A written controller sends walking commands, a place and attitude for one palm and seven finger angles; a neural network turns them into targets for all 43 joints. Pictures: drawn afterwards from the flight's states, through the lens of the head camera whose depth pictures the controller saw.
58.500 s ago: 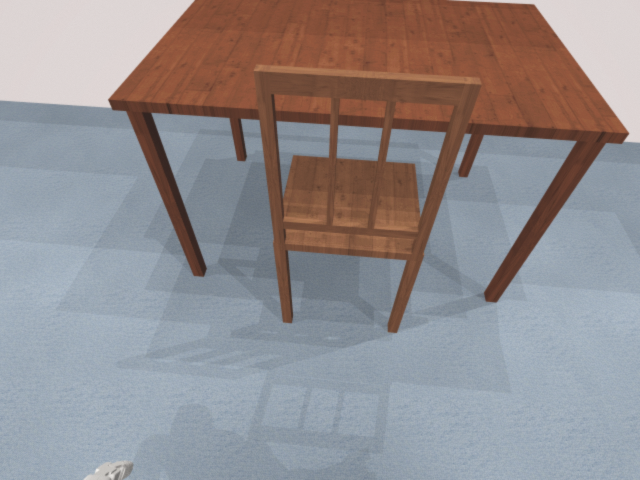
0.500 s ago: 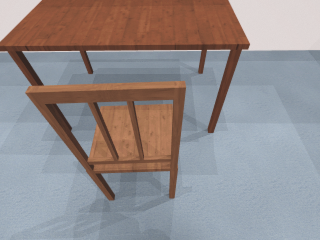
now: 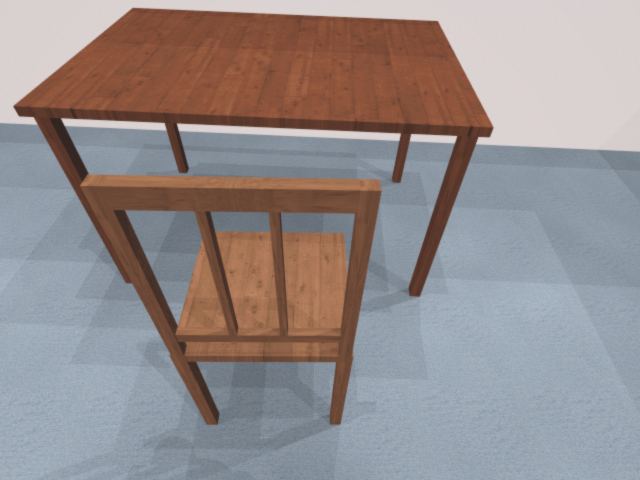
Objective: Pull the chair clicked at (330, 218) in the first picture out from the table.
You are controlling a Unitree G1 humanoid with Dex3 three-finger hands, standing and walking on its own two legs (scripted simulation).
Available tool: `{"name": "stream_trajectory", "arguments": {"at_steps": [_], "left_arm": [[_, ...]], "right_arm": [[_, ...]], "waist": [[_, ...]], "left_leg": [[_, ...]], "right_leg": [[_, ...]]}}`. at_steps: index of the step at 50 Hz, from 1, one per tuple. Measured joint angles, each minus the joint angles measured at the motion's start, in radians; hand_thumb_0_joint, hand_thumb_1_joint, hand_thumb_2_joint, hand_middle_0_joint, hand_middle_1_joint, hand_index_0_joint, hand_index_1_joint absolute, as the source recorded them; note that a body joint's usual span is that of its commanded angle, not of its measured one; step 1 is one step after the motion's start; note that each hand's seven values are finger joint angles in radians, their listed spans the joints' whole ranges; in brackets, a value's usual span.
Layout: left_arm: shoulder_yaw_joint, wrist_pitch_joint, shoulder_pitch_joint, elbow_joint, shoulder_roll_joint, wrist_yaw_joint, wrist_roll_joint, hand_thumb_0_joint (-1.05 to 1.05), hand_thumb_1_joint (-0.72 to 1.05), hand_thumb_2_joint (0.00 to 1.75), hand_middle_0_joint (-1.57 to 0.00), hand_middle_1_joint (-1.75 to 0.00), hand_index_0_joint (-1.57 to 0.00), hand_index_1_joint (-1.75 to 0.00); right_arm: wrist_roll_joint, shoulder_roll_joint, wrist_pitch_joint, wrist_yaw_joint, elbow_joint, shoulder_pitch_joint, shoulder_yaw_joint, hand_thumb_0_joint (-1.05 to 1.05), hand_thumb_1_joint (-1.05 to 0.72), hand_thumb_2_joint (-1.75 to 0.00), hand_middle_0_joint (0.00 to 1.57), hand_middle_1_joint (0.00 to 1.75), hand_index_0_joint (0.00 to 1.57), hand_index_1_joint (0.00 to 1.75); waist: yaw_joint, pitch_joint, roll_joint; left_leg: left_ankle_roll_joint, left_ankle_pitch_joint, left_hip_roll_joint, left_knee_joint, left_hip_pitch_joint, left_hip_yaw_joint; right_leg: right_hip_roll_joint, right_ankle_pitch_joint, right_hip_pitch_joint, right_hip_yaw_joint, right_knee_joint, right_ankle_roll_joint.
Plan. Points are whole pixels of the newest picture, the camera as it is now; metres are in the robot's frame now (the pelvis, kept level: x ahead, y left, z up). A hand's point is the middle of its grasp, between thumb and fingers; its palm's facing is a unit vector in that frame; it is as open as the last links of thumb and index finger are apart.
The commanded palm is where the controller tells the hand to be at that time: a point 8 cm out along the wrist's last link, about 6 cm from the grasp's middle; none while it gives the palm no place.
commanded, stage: come to a stop and stand still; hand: left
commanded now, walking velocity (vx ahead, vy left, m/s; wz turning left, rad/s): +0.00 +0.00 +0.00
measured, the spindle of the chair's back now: (220, 280) +0.44 +0.20 -0.06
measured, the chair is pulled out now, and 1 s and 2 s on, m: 0.34 0.34 0.34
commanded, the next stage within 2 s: look again from close up in 0.44 s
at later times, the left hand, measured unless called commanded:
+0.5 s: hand out of the picture +0.03 +0.19 -0.16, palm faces +0.00 -0.97 -0.23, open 7.3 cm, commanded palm none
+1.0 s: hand out of the picture +0.04 +0.17 -0.16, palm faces +0.00 -0.98 -0.21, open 7.3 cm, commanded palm none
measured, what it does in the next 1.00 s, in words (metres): stands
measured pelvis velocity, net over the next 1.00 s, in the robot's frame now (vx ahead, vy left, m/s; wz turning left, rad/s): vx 0.02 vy -0.01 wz -0.02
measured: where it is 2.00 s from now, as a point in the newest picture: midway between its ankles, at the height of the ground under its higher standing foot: outside the picture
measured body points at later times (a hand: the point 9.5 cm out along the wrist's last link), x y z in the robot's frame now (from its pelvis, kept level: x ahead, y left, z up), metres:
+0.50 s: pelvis +0.02 +0.01 +0.01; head +0.03 +0.00 +0.46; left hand +0.03 +0.25 -0.15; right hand +0.03 -0.23 -0.15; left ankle -0.01 +0.11 -0.73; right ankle +0.01 -0.13 -0.73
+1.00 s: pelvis +0.02 -0.01 +0.01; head +0.02 -0.01 +0.46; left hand +0.04 +0.22 -0.15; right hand +0.04 -0.24 -0.15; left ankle -0.01 +0.11 -0.73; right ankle +0.01 -0.13 -0.73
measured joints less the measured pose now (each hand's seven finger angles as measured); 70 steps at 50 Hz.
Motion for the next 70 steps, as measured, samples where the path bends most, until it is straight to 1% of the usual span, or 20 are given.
{"name": "stream_trajectory", "arguments": {"at_steps": [4,9,15,33,42,55,70], "left_arm": [[-0.004,0.009,0.003,-0.012,0.01,-0.007,0.003,0.0,0.91,0.9,-0.2,-0.3,-0.21,-0.3],[-0.004,0.01,0.0,-0.017,0.027,-0.01,0.001,0.0,0.91,0.9,-0.2,-0.3,-0.2,-0.3],[-0.004,0.011,0.002,0.0,0.04,-0.013,-0.002,0.0,0.91,0.9,-0.2,-0.3,-0.2,-0.3],[-0.018,0.001,-0.025,0.044,0.006,-0.01,-0.009,0.0,0.91,0.9,-0.2,-0.3,-0.2,-0.3],[-0.017,-0.002,-0.033,0.046,0.006,-0.009,-0.009,0.0,0.91,0.9,-0.2,-0.3,-0.2,-0.3],[-0.014,0.003,-0.013,0.055,0.013,-0.011,-0.008,0.0,0.91,0.9,-0.2,-0.3,-0.2,-0.3],[-0.017,0.003,0.014,0.071,0.0,-0.013,-0.008,0.0,0.91,0.9,-0.2,-0.3,-0.2,-0.3]], "right_arm": [[-0.002,-0.001,-0.001,0.003,0.0,0.009,0.011,0.0,-0.91,-0.9,0.2,0.3,0.19,0.3],[-0.001,-0.004,-0.009,0.006,0.014,0.014,0.021,0.01,-0.92,-0.9,0.2,0.3,0.2,0.3],[0.001,-0.004,-0.013,0.007,0.048,0.021,0.03,0.01,-0.91,-0.9,0.2,0.3,0.2,0.3],[0.006,-0.002,-0.021,-0.006,0.115,-0.023,0.03,0.0,-0.9,-0.9,0.2,0.3,0.2,0.3],[0.006,0.008,-0.022,-0.009,0.127,-0.036,0.029,0.0,-0.9,-0.9,0.2,0.3,0.2,0.3],[0.007,0.015,-0.019,-0.007,0.147,-0.015,0.031,0.0,-0.9,-0.9,0.2,0.3,0.2,0.3],[0.009,0.027,-0.02,-0.007,0.166,0.019,0.033,0.0,-0.9,-0.9,0.2,0.3,0.2,0.3]], "waist": [[0.004,-0.017,0.006],[0.008,-0.008,0.002],[0.011,0.004,-0.002],[0.011,0.02,-0.015],[0.012,0.017,-0.018],[0.013,0.023,-0.016],[0.012,0.022,-0.019]], "left_leg": [[0.013,0.0,-0.009,-0.01,0.001,0.01],[0.023,0.025,-0.021,-0.053,0.008,0.022],[0.025,0.041,-0.026,-0.094,0.025,0.026],[0.008,0.022,-0.008,-0.118,0.074,0.023],[-0.001,0.027,0.001,-0.133,0.091,0.021],[-0.01,0.05,0.009,-0.151,0.09,0.021],[-0.016,0.068,0.012,-0.155,0.077,0.018]], "right_leg": [[-0.01,0.007,-0.001,0.011,-0.01,0.01],[-0.024,0.021,-0.005,0.024,-0.031,0.017],[-0.032,0.026,0.001,0.03,-0.051,0.023],[-0.016,0.003,0.04,0.027,-0.057,0.005],[-0.008,0.01,0.055,0.025,-0.069,-0.004],[-0.002,0.032,0.052,0.025,-0.084,-0.009],[0.001,0.051,0.04,0.021,-0.088,-0.013]]}}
